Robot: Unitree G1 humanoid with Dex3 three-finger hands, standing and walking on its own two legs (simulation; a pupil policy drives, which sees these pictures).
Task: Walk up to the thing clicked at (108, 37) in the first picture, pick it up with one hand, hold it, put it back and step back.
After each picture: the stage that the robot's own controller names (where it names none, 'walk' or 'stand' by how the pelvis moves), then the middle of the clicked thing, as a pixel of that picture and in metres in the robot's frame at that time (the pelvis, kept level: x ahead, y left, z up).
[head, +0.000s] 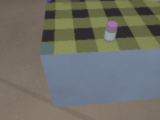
stand; (110, 32) +0.80 -0.15 -0.07
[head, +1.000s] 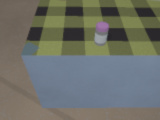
rise first; (101, 34) +0.72 -0.05 -0.04
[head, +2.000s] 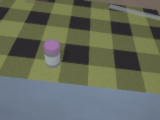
rise first; (52, 54) +0.51 +0.18 -0.03
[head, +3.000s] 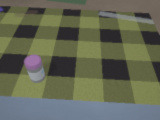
stand; (35, 69) +0.46 +0.23 -0.04
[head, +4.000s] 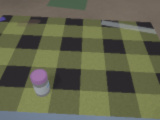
stand; (40, 83) +0.42 +0.19 -0.07
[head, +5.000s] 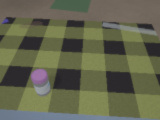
stand; (41, 83) +0.43 +0.20 -0.07
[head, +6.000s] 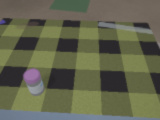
stand; (34, 82) +0.43 +0.23 -0.07
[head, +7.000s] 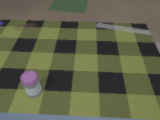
stand; (32, 84) +0.42 +0.24 -0.07
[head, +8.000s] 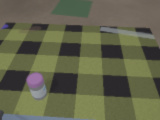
rise first; (37, 86) +0.42 +0.23 -0.07
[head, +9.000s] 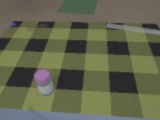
go down; (44, 83) +0.43 +0.21 -0.07
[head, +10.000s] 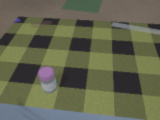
go down; (48, 80) +0.43 +0.20 -0.07
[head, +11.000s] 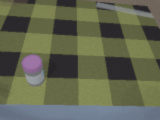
go down; (34, 71) +0.42 +0.18 -0.02
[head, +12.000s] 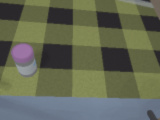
close in; (25, 61) +0.44 +0.19 +0.00
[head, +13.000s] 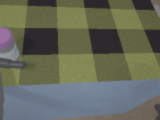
close; (5, 47) +0.46 +0.21 +0.04
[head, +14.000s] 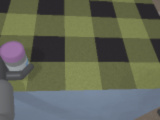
lift; (16, 60) +0.42 +0.19 +0.02
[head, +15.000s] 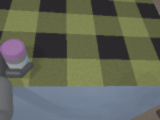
lift; (17, 58) +0.43 +0.19 +0.03
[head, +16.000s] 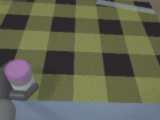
hold; (22, 79) +0.35 +0.19 +0.06
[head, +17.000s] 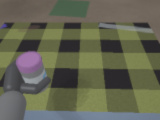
hold; (34, 73) +0.33 +0.16 +0.14
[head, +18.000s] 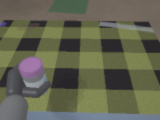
crouch; (34, 77) +0.33 +0.16 +0.11
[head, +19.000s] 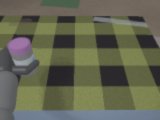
crouch; (23, 57) +0.41 +0.20 +0.11
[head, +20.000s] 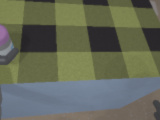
lower; (0, 45) +0.47 +0.21 +0.02
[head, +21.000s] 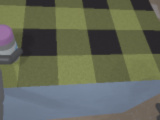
lower; (5, 45) +0.47 +0.20 +0.03
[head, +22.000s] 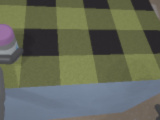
lower; (5, 44) +0.47 +0.20 +0.03
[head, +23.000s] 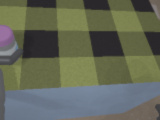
lower; (5, 45) +0.47 +0.20 +0.03
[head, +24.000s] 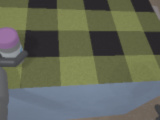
loosen; (10, 47) +0.47 +0.19 +0.03
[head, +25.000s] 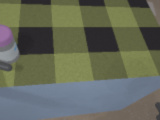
withdraw; (4, 45) +0.47 +0.19 +0.03
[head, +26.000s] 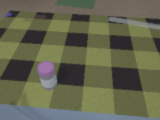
sink last; (47, 76) +0.43 +0.18 -0.03
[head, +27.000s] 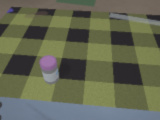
stand; (49, 70) +0.45 +0.18 -0.03
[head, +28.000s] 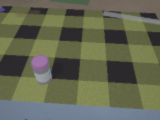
stand; (42, 70) +0.45 +0.19 -0.01
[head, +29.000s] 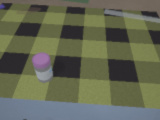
stand; (43, 68) +0.45 +0.19 -0.01
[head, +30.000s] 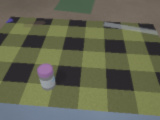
stand; (46, 77) +0.46 +0.19 -0.07
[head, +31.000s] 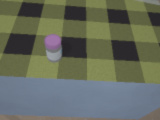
walk; (53, 49) +0.52 +0.13 -0.06
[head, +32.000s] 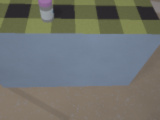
walk; (46, 9) +0.76 +0.23 -0.05
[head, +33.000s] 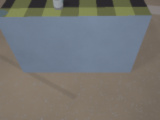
stand; (57, 0) +1.07 +0.25 -0.05
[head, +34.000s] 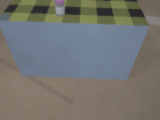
stand; (59, 7) +1.08 +0.22 -0.07
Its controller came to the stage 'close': yes
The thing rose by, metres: 0.21
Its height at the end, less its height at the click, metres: +0.00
